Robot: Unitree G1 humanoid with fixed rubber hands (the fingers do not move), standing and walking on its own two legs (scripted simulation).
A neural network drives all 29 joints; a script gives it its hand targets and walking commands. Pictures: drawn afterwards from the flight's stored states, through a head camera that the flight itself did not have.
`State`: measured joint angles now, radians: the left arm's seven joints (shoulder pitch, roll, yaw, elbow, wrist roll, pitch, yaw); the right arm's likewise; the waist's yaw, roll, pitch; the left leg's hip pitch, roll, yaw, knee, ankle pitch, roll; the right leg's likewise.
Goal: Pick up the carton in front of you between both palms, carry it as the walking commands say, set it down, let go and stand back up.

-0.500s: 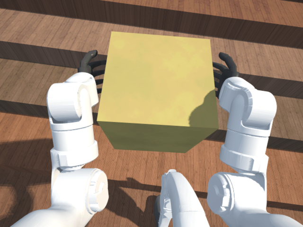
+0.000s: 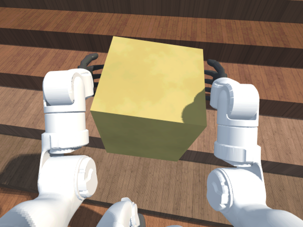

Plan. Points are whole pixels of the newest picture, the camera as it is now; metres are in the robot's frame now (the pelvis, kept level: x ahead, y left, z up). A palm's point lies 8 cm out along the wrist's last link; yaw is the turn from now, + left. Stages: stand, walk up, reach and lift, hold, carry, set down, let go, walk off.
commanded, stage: carry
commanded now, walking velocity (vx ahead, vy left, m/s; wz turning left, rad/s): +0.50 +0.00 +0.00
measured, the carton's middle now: (149, 106) +0.40 +0.00 +0.09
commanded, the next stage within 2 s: none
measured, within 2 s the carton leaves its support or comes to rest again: neither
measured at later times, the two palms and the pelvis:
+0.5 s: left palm out of the picture +0.65 +0.06 +0.29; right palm out of the picture +0.68 -0.23 +0.29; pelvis +0.29 -0.12 +0.14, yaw -2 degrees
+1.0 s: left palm out of the picture +1.03 +0.04 +0.41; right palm out of the picture +0.97 -0.25 +0.39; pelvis +0.61 -0.06 +0.25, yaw -1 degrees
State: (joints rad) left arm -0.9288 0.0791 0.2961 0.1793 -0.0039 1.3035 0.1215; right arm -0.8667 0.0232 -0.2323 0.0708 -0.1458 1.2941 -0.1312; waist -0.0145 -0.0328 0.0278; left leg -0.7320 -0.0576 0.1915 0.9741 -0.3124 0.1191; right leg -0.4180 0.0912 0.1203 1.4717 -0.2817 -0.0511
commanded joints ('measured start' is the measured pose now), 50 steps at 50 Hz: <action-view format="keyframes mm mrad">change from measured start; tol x64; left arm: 1 -746 -1020 -474 -177 -275 39 -203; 50 -784 -1090 -415 -109 -265 42 -201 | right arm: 1 -979 1121 705 -198 689 38 237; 50 -1191 1152 579 -255 720 7 209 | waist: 1 -80 -27 -539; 50 -107 108 -698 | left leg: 1 786 322 -712 -538 204 186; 13 636 283 -274 -765 336 91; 16 448 242 -58 -346 1203 25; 18 112 -53 -136 460 50 -146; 37 -1185 106 -174 1062 -492 -3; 44 585 -93 67 -53 148 6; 46 1034 344 -860 -436 1005 267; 50 850 282 -777 -420 441 196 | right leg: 1 -557 -61 -2 439 -72 -53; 11 -845 -210 -80 191 -279 -63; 16 157 -8 -307 -460 -50 -110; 18 413 -389 668 -1071 80 -323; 37 1238 -433 276 -1039 658 -247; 44 248 -225 -297 -663 1567 0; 46 -215 97 -112 222 -61 148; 50 -468 -28 37 434 -39 -19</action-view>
